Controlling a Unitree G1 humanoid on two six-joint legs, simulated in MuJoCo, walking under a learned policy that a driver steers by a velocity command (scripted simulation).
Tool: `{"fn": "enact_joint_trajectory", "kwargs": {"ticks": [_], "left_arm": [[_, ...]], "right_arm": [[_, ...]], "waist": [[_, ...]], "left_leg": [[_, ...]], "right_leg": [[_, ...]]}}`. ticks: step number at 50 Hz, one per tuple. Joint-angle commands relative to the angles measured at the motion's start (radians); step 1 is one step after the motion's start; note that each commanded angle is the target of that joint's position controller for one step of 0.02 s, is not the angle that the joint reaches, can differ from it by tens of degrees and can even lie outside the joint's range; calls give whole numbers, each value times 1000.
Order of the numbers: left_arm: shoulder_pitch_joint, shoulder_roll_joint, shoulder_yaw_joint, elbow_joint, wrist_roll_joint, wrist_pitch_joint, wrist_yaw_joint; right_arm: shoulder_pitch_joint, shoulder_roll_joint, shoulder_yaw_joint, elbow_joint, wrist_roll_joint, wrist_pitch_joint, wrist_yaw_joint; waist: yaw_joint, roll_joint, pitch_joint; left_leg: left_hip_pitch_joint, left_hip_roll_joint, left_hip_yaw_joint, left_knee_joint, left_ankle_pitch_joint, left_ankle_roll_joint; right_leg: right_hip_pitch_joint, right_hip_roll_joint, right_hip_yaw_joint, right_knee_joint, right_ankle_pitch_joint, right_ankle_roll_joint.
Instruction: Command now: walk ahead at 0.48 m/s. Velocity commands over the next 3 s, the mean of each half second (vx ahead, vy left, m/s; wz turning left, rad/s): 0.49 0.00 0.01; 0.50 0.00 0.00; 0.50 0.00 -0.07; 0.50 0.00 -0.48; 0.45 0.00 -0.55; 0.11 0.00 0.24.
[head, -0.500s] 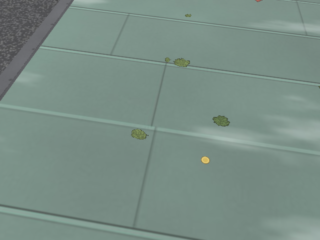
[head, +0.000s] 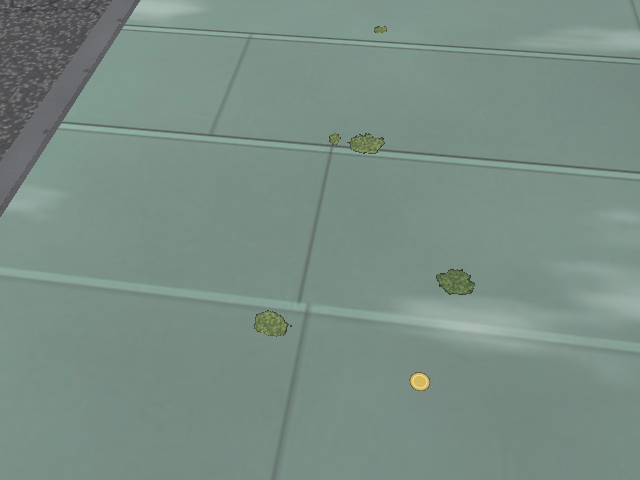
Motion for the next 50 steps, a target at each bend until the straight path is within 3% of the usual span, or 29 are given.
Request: {"fn": "enact_joint_trajectory", "kwargs": {"ticks": [1,5,8,11,13,16,17,18,19,20,21,22,23,24,25,28,31,35,39,42,43,44,45,46,47,48,49,50], "left_arm": [[-17,117,28,-46,-2,-29,4],[28,145,34,-19,-9,-31,19],[79,165,35,-2,-18,-21,28],[153,182,38,28,-26,-6,29],[177,187,41,43,-29,9,32],[168,207,50,50,-29,28,39],[147,212,50,47,-27,34,40],[145,186,39,40,-19,39,43],[166,123,13,12,11,36,45],[300,14,-16,6,-7,12,33],[211,138,8,14,-32,-8,25],[112,175,20,-19,-52,-20,20],[63,160,16,-28,-46,-25,24],[43,151,20,-31,-28,-23,25],[66,138,21,-26,-25,-14,24],[83,92,12,-19,-19,15,28],[-19,80,7,-55,-7,19,30],[-157,55,-4,-88,-11,3,16],[-246,71,-2,-126,-20,-6,-2],[-218,99,8,-129,-19,-12,-14],[-161,118,19,-114,-18,-14,-13],[-31,151,40,-74,-16,-13,-6],[140,208,63,-32,-11,-10,3],[232,315,88,-16,2,-3,10],[245,237,66,-12,-16,-1,5],[173,188,49,-22,-19,-4,6],[102,160,42,-37,-15,-4,8],[46,131,33,-43,-8,-5,6]], "right_arm": [[51,-69,-23,-50,-10,7,-4],[-86,-58,-16,-94,-25,2,-6],[-202,-26,-1,-120,-19,-16,9],[-293,-25,4,-150,-8,-25,29],[-328,-37,1,-171,-6,-29,41],[-277,-75,-12,-171,-9,-29,50],[-184,-101,-27,-148,-11,-29,47],[-28,-149,-52,-103,-13,-27,38],[147,-225,-71,-76,-22,-19,25],[154,-272,-77,-59,-27,-19,35],[137,-159,-50,-74,-17,-20,36],[65,-130,-38,-80,-18,-21,32],[4,-122,-34,-86,-23,-21,32],[-38,-101,-29,-89,-28,-22,34],[-58,-86,-24,-89,-37,-27,34],[-62,-94,-28,-67,-24,-43,35],[-34,-119,-35,-39,-24,-39,23],[14,-142,-39,-5,-16,-27,11],[74,-157,-46,41,-6,-9,7],[63,-169,-54,57,-3,8,-2],[45,-176,-55,56,-3,14,-4],[32,-165,-50,55,-7,21,-7],[47,-125,-31,41,-21,24,-10],[169,-15,3,14,-27,5,-1],[146,-50,0,31,-15,-19,4],[59,-130,-23,9,15,-34,12],[-7,-133,-22,-9,18,-40,11],[-44,-125,-24,-14,2,-38,6]], "waist": [[-23,-125,-48],[5,-83,9],[51,-73,25],[90,-69,42],[90,-74,46],[38,-106,-1],[-21,-112,-63],[-95,-96,-174],[-143,38,-340],[-53,302,-442],[-104,162,-379],[-97,108,-234],[-68,18,-159],[-42,-2,-102],[-10,24,-98],[20,28,-70],[0,11,-22],[-50,15,7],[-72,22,28],[-36,38,6],[1,49,-30],[68,38,-108],[130,-13,-245],[87,-258,-380],[113,-284,-430],[108,-210,-270],[83,-143,-176],[56,-99,-103]], "left_leg": [[-129,83,-38,-28,79,-13],[-222,88,-22,-248,278,-51],[-171,49,23,-465,425,-50],[-171,24,33,-570,450,-41],[-194,13,24,-617,402,-19],[-106,-24,42,-650,273,24],[28,-57,73,-672,263,49],[264,-60,79,-668,284,82],[579,141,-151,-621,314,145],[854,325,-648,-766,61,302],[819,298,-660,-835,-56,262],[693,268,-504,-853,-2,226],[560,232,-400,-873,127,212],[458,196,-320,-901,231,208],[396,174,-272,-929,287,204],[313,153,-174,-997,373,224],[310,135,-100,-1032,403,221],[311,94,-12,-1042,363,180],[435,154,-29,-998,358,169],[524,191,-41,-919,476,142],[531,179,-28,-849,617,129],[503,133,9,-693,742,104],[360,80,48,-445,615,70],[-57,-89,78,-48,153,-10],[-209,-131,-68,101,-260,-11],[-305,-68,-85,160,-210,5],[-302,-12,-51,122,-115,16],[-270,26,-33,57,-40,12]], "right_leg": [[83,-263,298,-313,-21,-180],[103,-240,199,-349,97,-177],[120,-210,126,-345,144,-145],[208,-245,130,-318,146,-143],[295,-280,141,-279,187,-133],[386,-306,143,-168,412,-103],[383,-281,117,-49,580,-86],[309,-227,77,149,621,-55],[93,-161,35,481,307,-20],[-289,27,92,776,-387,30],[-402,-29,195,862,-409,18],[-452,-77,166,858,-318,7],[-425,-125,138,816,-231,12],[-397,-154,132,755,-176,22],[-338,-178,139,727,-137,29],[-311,-192,121,644,-94,62],[-376,-196,110,477,48,93],[-312,-152,66,214,256,92],[-331,-131,77,108,239,62],[-286,-113,70,70,128,20],[-196,-86,44,58,99,3],[-19,-53,11,40,104,-23],[262,-137,97,84,132,-68],[644,-387,556,32,-28,-234],[688,-429,807,-127,-177,-270],[573,-402,674,-148,-235,-217],[432,-365,545,-163,-184,-183],[298,-327,451,-193,-94,-168]]}}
